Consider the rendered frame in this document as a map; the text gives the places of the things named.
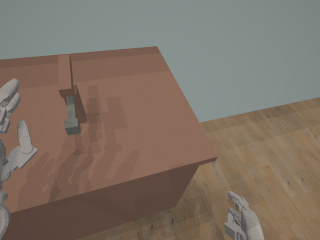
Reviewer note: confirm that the left robot hand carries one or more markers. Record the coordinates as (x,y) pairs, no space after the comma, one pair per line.
(20,155)

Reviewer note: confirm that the right robot hand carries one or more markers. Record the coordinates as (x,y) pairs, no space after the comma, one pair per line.
(247,225)

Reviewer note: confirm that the counter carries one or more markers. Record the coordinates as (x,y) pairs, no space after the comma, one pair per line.
(139,147)

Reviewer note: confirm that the tap lever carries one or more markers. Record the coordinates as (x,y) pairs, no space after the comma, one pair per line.
(72,125)

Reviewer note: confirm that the left robot forearm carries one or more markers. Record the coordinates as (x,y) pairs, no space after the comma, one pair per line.
(5,214)

